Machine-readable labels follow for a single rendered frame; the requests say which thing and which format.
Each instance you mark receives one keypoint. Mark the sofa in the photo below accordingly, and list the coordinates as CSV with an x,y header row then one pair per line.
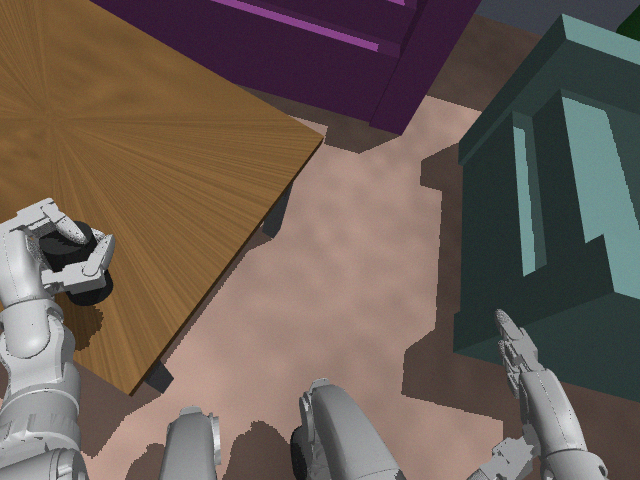
x,y
373,60

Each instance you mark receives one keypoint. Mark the can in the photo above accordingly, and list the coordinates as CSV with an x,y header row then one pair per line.
x,y
60,251

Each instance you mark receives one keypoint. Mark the right robot arm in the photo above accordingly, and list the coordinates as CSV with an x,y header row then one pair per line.
x,y
572,464

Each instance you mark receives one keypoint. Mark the right robot hand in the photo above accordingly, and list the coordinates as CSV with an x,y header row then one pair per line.
x,y
549,421

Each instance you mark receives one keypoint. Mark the armchair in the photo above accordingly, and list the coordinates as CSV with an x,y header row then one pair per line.
x,y
551,211

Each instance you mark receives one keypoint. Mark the coffee table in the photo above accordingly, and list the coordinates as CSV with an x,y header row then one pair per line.
x,y
137,140

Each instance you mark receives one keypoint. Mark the left robot arm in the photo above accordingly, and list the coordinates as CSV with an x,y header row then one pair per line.
x,y
39,435

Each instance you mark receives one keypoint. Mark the left robot hand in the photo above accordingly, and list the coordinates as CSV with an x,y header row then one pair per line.
x,y
25,272

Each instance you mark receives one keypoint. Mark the right robot foot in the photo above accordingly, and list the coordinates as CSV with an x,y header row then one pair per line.
x,y
297,455

